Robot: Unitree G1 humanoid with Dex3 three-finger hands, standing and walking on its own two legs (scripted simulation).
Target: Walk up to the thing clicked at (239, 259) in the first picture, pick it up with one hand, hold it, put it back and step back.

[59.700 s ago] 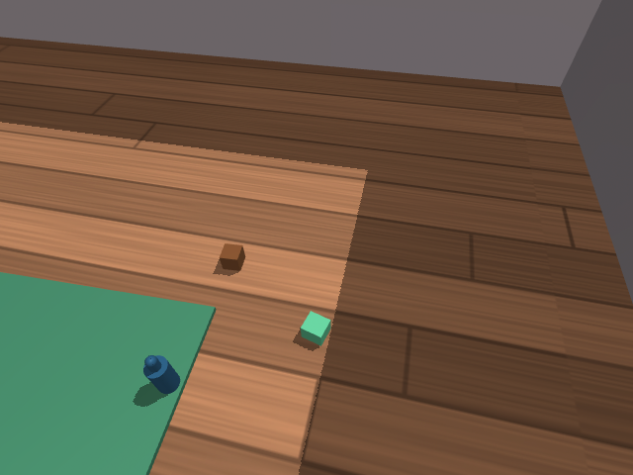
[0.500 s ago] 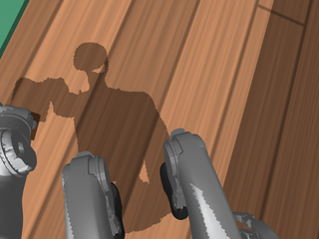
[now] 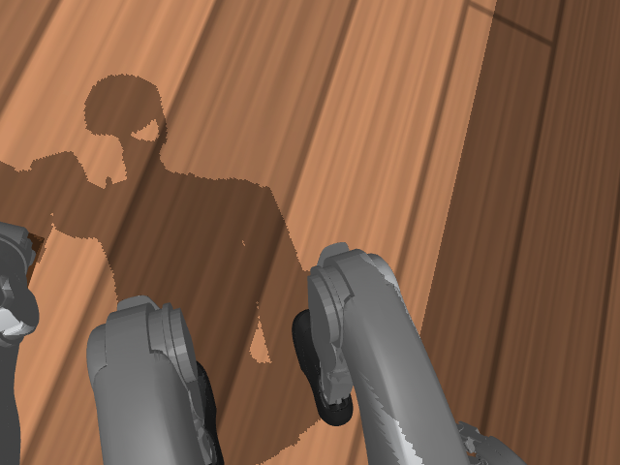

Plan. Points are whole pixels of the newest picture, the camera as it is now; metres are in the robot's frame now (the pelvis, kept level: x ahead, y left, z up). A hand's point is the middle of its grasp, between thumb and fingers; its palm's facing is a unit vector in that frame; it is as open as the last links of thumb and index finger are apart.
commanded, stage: lower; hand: left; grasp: from above
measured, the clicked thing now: out of the picture +0.42 +0.32 -0.22
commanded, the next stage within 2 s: rest in 0.04 s
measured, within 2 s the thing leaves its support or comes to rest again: neither
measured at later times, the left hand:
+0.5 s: hand (0, 239) +0.44 +0.31 -0.22, palm faces -0.15 -0.42 -0.90, open 10.0 cm
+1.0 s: hand (13, 241) +0.44 +0.31 -0.25, palm faces -0.11 -0.43 -0.89, open 10.0 cm
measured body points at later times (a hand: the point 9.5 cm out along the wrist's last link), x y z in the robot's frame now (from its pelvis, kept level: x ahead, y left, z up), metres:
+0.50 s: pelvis +0.00 +0.00 -0.01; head +0.29 +0.05 +0.33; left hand +0.45 +0.33 -0.17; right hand -0.02 -0.26 -0.09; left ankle +0.08 +0.12 -0.30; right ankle +0.11 -0.11 -0.30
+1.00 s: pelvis +0.00 +0.01 -0.01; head +0.29 +0.08 +0.31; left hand +0.45 +0.33 -0.20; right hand -0.01 -0.25 -0.08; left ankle +0.08 +0.12 -0.30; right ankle +0.11 -0.11 -0.30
